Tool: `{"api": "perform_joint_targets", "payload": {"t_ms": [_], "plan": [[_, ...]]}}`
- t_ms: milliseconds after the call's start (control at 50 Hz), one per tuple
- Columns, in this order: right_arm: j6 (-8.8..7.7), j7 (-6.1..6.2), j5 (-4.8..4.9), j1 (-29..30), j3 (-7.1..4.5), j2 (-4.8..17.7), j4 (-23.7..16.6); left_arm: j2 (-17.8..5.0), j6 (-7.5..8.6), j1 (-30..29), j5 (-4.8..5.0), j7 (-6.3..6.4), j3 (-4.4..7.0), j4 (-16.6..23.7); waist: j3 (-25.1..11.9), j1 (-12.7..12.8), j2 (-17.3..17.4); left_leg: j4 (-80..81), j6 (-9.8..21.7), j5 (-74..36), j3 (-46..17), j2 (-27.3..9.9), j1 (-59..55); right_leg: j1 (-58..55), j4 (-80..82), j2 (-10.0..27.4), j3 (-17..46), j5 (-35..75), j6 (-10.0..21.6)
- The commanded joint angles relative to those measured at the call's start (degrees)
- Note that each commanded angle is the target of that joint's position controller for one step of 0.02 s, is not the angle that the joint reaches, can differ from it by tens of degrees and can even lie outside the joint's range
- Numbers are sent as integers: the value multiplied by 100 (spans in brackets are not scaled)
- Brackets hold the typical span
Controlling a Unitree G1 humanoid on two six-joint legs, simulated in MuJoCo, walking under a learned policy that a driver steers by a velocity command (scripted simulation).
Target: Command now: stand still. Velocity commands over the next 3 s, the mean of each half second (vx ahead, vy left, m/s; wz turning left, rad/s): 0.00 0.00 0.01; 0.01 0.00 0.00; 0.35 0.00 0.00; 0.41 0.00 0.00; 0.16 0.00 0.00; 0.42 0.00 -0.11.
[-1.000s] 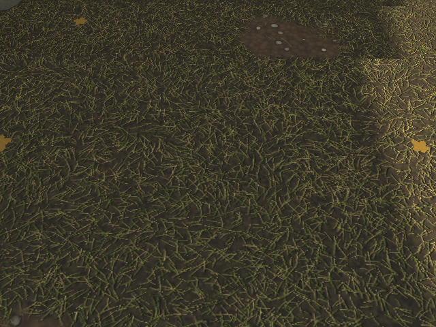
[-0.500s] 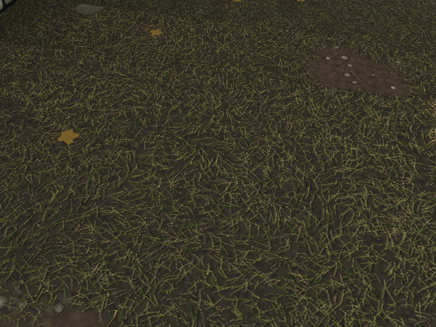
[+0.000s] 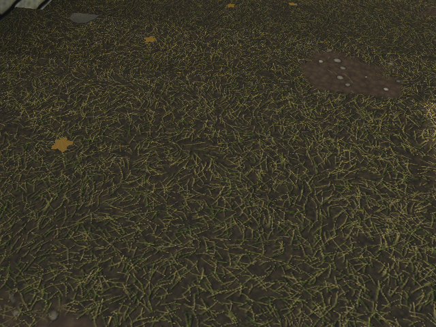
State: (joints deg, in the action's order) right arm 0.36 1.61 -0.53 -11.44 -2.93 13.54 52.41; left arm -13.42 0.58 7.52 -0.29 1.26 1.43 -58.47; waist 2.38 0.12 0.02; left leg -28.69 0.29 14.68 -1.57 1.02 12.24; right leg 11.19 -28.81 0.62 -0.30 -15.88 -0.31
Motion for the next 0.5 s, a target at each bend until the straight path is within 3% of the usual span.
{"api": "perform_joint_targets", "payload": {"t_ms": [20, 500], "plan": [[-71, 33, 6, 19, -111, 609, -141, -663, 43, -48, 2, 22, 111, 128, -186, 24, 7, 443, 110, -842, -260, -271, -126, 135, 562, 236, 247, 572, 159], [-72, 75, 36, -162, 14, 453, 666, -535, 25, 443, 11, 85, 27, -291, -62, 17, 20, 522, 87, -722, -126, -225, -68, 179, 622, 109, 167, 558, 160]]}}
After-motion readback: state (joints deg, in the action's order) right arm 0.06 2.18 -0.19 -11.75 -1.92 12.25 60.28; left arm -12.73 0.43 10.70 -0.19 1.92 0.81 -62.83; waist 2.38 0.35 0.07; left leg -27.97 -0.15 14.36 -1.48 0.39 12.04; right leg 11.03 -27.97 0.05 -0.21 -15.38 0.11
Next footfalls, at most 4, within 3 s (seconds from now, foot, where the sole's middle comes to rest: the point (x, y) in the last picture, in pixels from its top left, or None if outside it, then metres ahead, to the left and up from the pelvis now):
1.64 right None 0.44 -0.11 -0.77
2.10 left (198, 279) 0.67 0.10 -0.77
2.40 right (271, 305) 0.58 -0.13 -0.77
2.76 left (187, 251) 0.77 0.14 -0.77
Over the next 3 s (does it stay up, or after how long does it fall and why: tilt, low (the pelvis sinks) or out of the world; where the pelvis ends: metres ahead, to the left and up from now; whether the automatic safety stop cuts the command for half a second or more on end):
stays up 0.77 0.04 0.01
